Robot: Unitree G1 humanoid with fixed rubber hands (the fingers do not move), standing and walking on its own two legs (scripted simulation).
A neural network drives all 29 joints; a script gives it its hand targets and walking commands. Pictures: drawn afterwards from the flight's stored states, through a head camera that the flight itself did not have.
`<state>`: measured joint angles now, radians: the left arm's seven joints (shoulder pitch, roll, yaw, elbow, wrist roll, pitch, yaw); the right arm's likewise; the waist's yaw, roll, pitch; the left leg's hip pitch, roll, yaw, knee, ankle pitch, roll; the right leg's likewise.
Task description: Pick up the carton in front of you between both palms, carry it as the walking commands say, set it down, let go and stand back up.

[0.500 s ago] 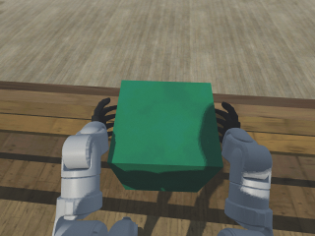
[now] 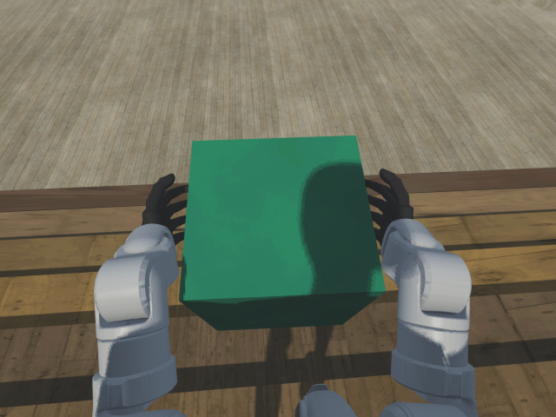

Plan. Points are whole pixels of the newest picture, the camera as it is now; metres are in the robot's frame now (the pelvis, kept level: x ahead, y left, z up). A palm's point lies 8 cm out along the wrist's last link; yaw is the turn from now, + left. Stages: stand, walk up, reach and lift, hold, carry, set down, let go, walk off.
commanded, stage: carry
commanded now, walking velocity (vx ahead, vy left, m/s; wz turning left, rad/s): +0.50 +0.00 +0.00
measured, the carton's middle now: (277, 245) +0.36 -0.03 +0.04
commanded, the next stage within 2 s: none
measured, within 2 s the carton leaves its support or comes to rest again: neither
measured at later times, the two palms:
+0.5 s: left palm (204, 167) +0.65 +0.11 -0.08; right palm (332, 160) +0.66 -0.19 -0.09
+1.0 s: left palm (224, 117) +1.03 +0.08 -0.23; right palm (314, 113) +1.02 -0.22 -0.22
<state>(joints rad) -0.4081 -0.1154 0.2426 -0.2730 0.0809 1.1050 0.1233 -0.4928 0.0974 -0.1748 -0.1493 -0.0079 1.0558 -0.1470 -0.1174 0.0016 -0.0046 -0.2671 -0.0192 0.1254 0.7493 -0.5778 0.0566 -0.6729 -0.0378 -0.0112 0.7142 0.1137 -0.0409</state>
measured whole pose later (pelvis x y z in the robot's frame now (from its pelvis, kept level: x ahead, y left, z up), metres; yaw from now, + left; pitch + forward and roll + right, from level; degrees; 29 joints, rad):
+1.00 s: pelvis +0.71 -0.04 -0.30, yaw -1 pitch +3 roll +0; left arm -0.31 -0.13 0.23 -0.11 0.07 0.97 0.14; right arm -0.41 0.08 -0.15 0.03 0.04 0.93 -0.17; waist -0.10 0.00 -0.01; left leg -0.18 -0.15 0.09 0.95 -0.78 0.16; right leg -0.66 -0.01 -0.07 0.61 0.37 -0.08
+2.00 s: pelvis +1.48 -0.09 -0.64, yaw +2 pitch +4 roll +1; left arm -0.35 -0.05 0.13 0.05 -0.02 0.99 0.19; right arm -0.36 0.09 -0.19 0.05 -0.02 0.98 -0.15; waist 0.10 0.00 -0.11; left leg -0.58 -0.01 -0.06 1.49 -0.51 0.01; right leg -0.47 0.08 -0.08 0.80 -0.39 -0.13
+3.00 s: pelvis +2.23 -0.10 -0.88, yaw +1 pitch +6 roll +0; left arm -0.33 -0.08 0.16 -0.02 -0.04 0.97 0.18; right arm -0.31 0.12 -0.21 -0.04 -0.02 0.94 -0.14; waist 0.10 0.01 -0.02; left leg -0.77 0.05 -0.02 1.22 -0.38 0.02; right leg -0.33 0.07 -0.10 0.63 -0.40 -0.12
